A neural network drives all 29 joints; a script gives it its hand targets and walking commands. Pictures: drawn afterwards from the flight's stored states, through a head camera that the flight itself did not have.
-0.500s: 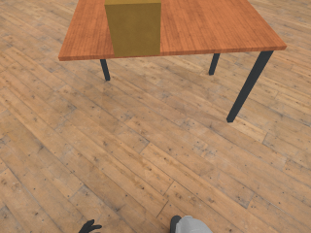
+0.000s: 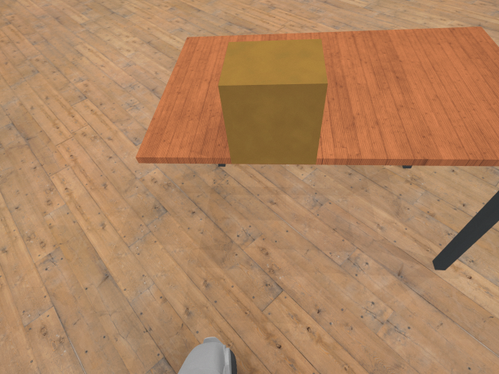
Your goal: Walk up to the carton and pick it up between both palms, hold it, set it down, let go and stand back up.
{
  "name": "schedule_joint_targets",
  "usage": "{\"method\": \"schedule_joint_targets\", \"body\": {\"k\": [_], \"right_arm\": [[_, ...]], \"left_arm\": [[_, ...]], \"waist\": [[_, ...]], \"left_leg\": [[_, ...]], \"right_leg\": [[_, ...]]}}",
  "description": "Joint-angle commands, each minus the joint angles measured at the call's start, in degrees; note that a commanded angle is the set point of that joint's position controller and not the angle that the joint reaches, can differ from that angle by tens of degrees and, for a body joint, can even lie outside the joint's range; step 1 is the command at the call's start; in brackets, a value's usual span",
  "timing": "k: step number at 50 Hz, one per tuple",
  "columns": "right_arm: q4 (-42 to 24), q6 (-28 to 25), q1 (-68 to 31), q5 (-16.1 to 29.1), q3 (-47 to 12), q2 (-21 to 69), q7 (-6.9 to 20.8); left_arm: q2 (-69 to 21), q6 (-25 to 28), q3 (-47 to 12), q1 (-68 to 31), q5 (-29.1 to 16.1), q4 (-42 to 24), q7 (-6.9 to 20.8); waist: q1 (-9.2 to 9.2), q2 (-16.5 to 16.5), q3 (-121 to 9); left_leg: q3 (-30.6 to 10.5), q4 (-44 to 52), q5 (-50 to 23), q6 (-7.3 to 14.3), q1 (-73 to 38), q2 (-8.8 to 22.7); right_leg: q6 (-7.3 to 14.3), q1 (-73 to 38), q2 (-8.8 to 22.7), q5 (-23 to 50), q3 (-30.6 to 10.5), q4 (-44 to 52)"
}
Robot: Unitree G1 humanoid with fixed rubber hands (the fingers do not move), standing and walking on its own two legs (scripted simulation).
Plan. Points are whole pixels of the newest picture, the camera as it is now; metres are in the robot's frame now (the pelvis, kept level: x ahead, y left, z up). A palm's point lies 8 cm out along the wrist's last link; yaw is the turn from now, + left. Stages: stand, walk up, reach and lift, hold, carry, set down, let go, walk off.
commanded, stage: walk up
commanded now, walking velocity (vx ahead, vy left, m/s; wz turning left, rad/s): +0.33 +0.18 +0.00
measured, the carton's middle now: (273, 105) +0.69 +0.00 +0.03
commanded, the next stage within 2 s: none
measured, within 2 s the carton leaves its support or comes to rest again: neither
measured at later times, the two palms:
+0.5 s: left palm (132, 321) +0.23 +0.28 -0.14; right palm out of the picture +0.10 -0.18 -0.12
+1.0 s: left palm (162, 342) +0.20 +0.21 -0.14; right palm out of the picture +0.16 -0.21 -0.14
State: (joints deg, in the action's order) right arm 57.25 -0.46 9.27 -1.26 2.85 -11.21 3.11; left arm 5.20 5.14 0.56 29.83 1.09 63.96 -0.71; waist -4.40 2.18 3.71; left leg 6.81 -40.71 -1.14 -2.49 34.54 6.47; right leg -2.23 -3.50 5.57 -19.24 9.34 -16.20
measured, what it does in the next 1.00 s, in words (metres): walks ahead: left foot, then right foot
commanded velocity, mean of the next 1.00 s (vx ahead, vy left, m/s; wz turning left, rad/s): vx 0.11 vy -0.01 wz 0.01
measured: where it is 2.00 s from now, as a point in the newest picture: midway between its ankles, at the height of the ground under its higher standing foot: outside the picture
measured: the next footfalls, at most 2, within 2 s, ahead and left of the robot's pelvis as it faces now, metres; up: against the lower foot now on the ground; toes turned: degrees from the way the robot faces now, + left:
left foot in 0.10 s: +0.22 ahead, +0.15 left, +0.00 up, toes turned +9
right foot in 0.62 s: +0.28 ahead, -0.09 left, +0.00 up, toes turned -5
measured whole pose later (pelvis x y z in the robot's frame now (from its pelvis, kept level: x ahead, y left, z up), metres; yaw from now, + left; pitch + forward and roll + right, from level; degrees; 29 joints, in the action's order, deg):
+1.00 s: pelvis +0.20 +0.00 +0.00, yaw +0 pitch +0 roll +0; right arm 65.4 -0.3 19.6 -0.7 0.0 -7.7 -1.9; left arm 7.2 0.2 0.8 15.6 -0.1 64.7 -1.8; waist -0.1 0.6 0.0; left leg 2.0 -22.3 12.8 -2.0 9.0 3.2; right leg 3.4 11.8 -1.8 -6.8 6.1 -18.7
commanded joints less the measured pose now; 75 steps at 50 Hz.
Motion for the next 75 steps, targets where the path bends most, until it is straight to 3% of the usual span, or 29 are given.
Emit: {"method": "schedule_joint_targets", "body": {"k": [1, 3, 4, 5, 6, 7, 10, 12, 20, 21, 23, 24, 26, 29, 32, 34, 38, 49, 50, 52, 56, 57, 58, 60, 63, 65, 66, 68, 75], "right_arm": [[-4.34, -1.73, -3.83, 0.38, -0.16, -1.43, -0.62], [-1.07, -3.99, 7.04, -0.44, 0.58, -2.14, -1.5], [2.47, -5.51, 16.8, -1.03, 1.71, -6.31, -2.14], [4.33, -5.87, 23.17, -2.1, 2.72, -10.88, -2.97], [3.99, -5.3, 23.47, -0.35, 4.07, -16.68, -3.24], [4.29, -3.86, 22.37, 1.53, 4.67, -15.19, -3.56], [2.98, -4.23, 12.49, 0.03, 0.67, -4.92, -3.71], [2.34, -3.59, 12.84, 0.12, 0.55, -4.79, -3.68], [3.73, -2.94, 11.4, 1.73, -0.65, -2.68, -4.32], [2.45, -3.16, 12.9, -0.62, 0.0, -5.01, -4.12], [4.07, -3.06, 14.03, 0.75, -0.63, -3.44, -4.6], [3.5, -3.29, 11.48, 0.03, -2.3, 0.16, -5.0], [4.98, -3.92, 16.33, -0.74, -0.65, -5.91, -4.6], [3.92, -3.06, 12.66, 0.45, -0.65, -5.36, -4.27], [4.57, -1.23, 19.81, 1.06, -2.38, 2.55, -4.85], [6.76, 0.83, 21.11, 1.56, -2.61, 2.6, -5.56], [6.96, 1.99, 17.28, 0.33, -1.75, 0.65, -4.8], [8.64, -0.51, 15.72, 0.54, -2.76, 1.6, -5.15], [7.72, 1.34, 12.28, 1.59, 1.4, -9.83, -5.79], [5.92, 3.45, 14.03, 0.82, 1.46, -6.31, -5.46], [1.19, 4.67, 6.05, -1.15, 1.24, -1.43, -3.94], [3.53, 3.14, 14.45, -0.43, -1.11, 4.55, -2.68], [4.03, 2.84, 17.72, -1.1, -0.5, 2.1, -2.29], [4.1, 2.37, 16.53, -0.16, -0.27, 0.13, -3.63], [5.85, 1.53, 19.41, 0.39, -0.66, -1.07, -5.87], [2.17, 0.75, 15.16, 0.58, -1.24, -5.46, -5.55], [2.67, 0.73, 12.96, 0.21, -0.39, -10.12, -5.44], [1.28, -0.64, 7.33, 0.22, -2.82, -1.69, -4.99], [4.65, -2.86, 13.04, 0.56, -3.82, 0.19, -5.5]], "left_arm": [[14.49, 0.65, 3.56, 1.82, 0.03, -1.54, -1.87], [11.73, -0.14, 2.8, 0.1, -0.42, 0.16, -1.7], [9.94, -0.34, 2.62, 0.96, -0.99, 0.04, -1.64], [4.29, -0.73, 1.23, 7.13, -1.53, -0.6, -1.52], [1.03, -1.55, 0.2, 14.58, -4.7, 0.31, -1.82], [6.46, -2.13, 1.81, 9.26, -2.97, 0.55, -1.76], [3.58, -1.73, 2.07, -5.66, 0.06, -2.67, 0.68], [5.33, -4.41, 3.3, -0.93, 0.72, 0.02, 0.08], [6.45, -6.6, 3.49, -10.93, 1.15, -6.35, 2.71], [9.63, -6.88, 4.38, -10.59, 0.6, -4.7, 2.61], [6.98, -5.56, 3.29, -15.14, 0.58, -7.05, 2.58], [6.4, -5.7, 3.2, -17.63, -1.18, -5.98, 1.33], [5.43, -4.8, 2.67, -15.4, -1.24, -5.83, -0.35], [5.66, -4.14, 2.12, -10.06, -1.14, -3.86, -1.49], [12.7, -2.25, 2.65, -9.25, 0.23, -4.2, -1.63], [9.19, -3.62, 1.69, -16.24, -0.61, -4.75, -1.36], [7.37, -3.95, 0.73, -14.88, -1.09, -3.38, -1.63], [7.51, -4.12, 1.23, -11.2, -1.01, -0.57, -1.04], [16.23, -3.96, 4.03, -11.66, 1.38, -5.13, -2.0], [18.59, -4.28, 4.65, -2.57, 0.65, -2.58, -3.47], [15.76, -6.1, 5.4, -12.46, 0.97, -5.78, -4.15], [8.36, -6.46, 2.57, -17.97, -0.48, -4.27, -3.14], [8.82, -7.08, 2.83, -20.89, -0.3, -5.42, -2.66], [9.84, -6.84, 2.92, -20.31, -0.13, -4.78, -2.34], [12.1, -7.4, 3.69, -13.09, 0.0, -2.01, -1.3], [3.75, -8.05, 1.57, -4.54, 0.28, -0.73, -0.83], [7.3, -8.66, 2.62, -8.69, 0.19, -2.32, -1.12], [8.23, -9.06, 2.39, -13.0, -0.72, -2.41, 0.25], [7.54, -6.51, 1.5, -11.08, -1.38, 0.25, -0.81]], "waist": [[0.6, -13.5, 2.73], [7.53, -16.37, -5.78], [10.74, -8.83, -12.26], [9.15, 5.26, -19.9], [8.9, 14.0, -25.79], [9.9, 11.25, -27.05], [6.09, 5.5, -4.79], [4.9, -0.86, -2.54], [1.06, 16.95, 2.69], [3.76, 8.19, 4.05], [3.22, 11.23, 1.69], [3.74, 3.24, 5.13], [4.64, 5.82, -2.01], [2.86, 6.95, -8.03], [6.9, -10.43, -9.9], [6.75, -17.58, -4.07], [6.35, -13.47, -0.06], [4.05, 1.07, 0.53], [0.02, 8.47, 6.62], [-0.11, -4.39, -5.81], [1.65, -7.94, -4.98], [8.66, -17.02, -9.58], [8.98, -20.74, -7.6], [7.1, -20.61, -5.24], [5.85, -7.14, -2.23], [1.52, 12.34, 0.59], [3.49, 20.33, 6.16], [1.29, 6.89, 11.29], [3.26, 6.51, -3.29]], "left_leg": [[1.04, 10.42, 5.22, 1.72, -7.52, -1.9], [0.72, 19.21, 1.26, 3.18, -21.88, -3.94], [0.23, 19.1, -11.34, 3.17, -36.02, -0.11], [-12.32, 9.99, -27.83, 4.75, -55.95, 13.67], [-26.77, 12.18, -32.58, 14.41, -62.92, 25.86], [-29.42, 18.09, -21.55, 17.1, -51.62, 24.0], [-11.41, 22.92, -22.08, 8.84, -28.8, 12.74], [-16.71, 25.29, -15.88, 7.7, -24.74, 15.53], [-5.26, 36.95, 26.68, 5.41, -12.22, 5.23], [-10.18, 36.39, 23.78, 6.44, -16.85, 10.57], [-5.14, 35.79, 24.39, 7.12, -15.34, 5.49], [-2.07, 28.87, -0.66, 9.06, -14.69, 3.56], [-1.64, 20.9, -31.83, 12.34, -25.18, 5.76], [-4.74, 17.46, -16.11, 11.72, -25.84, 7.05], [-2.91, 9.29, 25.74, 4.09, -15.91, -0.51], [-3.83, 13.21, 25.47, 3.36, -21.34, -2.5], [-4.07, 13.9, 17.65, 2.72, -20.51, -4.15], [-7.75, 23.01, 12.66, 2.0, -20.81, -0.48], [-2.68, 8.9, 12.58, -0.53, -9.57, -2.61], [-4.69, -15.12, 37.32, -0.67, -6.85, -3.45], [-12.47, -29.03, 26.66, 0.16, -6.64, -4.18], [-7.82, -14.88, 22.87, 1.52, -20.51, -4.6], [-2.72, -11.85, 23.58, 0.44, -21.58, -8.15], [-1.61, 2.68, 24.44, -0.02, -18.29, -7.62], [-3.4, 24.14, 15.09, 1.25, -25.48, -6.21], [-27.97, 35.52, 35.15, 2.02, -22.33, 12.3], [-31.16, 40.2, 48.6, 6.95, -1.53, 15.51], [-20.43, 39.56, 34.05, 3.07, -3.87, 5.77], [-13.88, 25.67, -3.4, 7.09, -31.38, 3.88]], "right_leg": [[5.76, 2.74, 13.03, 46.63, -3.08, -1.37], [3.11, 0.19, 6.52, 41.83, 0.44, -13.96], [1.54, 6.17, 3.23, 27.24, 1.55, -24.5], [1.2, 23.3, 0.72, -8.37, -0.43, -37.24], [1.04, 33.18, -2.06, -22.83, -2.51, -51.9], [1.09, 29.44, -0.77, -16.75, -6.08, -57.25], [2.03, 30.28, 2.98, -6.76, -9.01, -50.27], [1.14, 28.27, 1.7, -1.18, -8.59, -50.52], [-0.85, 29.45, 1.27, 10.62, -5.01, -38.58], [-1.31, 34.47, 0.39, 11.07, -5.02, -40.41], [-2.0, 28.79, 0.46, 10.27, -2.91, -31.41], [-0.49, 25.39, -1.61, 11.82, -5.12, -25.47], [0.62, 25.43, -4.86, 6.62, -3.11, -22.29], [2.69, 15.62, -3.4, 13.02, -5.07, -9.8], [3.7, 2.5, 13.57, 40.88, -20.51, -2.71], [9.66, 16.83, 11.56, 17.14, -20.08, 3.35], [5.67, 16.94, 5.29, 0.88, -16.23, 7.66], [4.98, 13.87, 1.42, 6.31, -13.1, 2.44], [7.01, 10.95, 13.45, 35.19, -21.16, -4.31], [18.26, 6.01, 27.25, 60.69, -30.34, -5.61], [11.93, 21.39, 14.69, 20.57, -17.03, -1.23], [8.1, 29.61, 1.38, -3.48, -6.78, 3.72], [6.34, 31.29, -1.21, -9.49, -5.18, 5.14], [9.63, 23.32, 1.27, -3.95, -8.28, 2.5], [8.23, 23.78, 3.48, -1.63, -11.04, -6.39], [1.88, 33.55, -3.31, -10.5, -5.11, -17.97], [2.66, 24.95, -2.97, -9.45, -9.23, -21.57], [2.5, 23.28, -3.64, 0.16, -9.59, -26.83], [0.96, 24.69, -4.42, -0.1, -8.7, -19.37]]}}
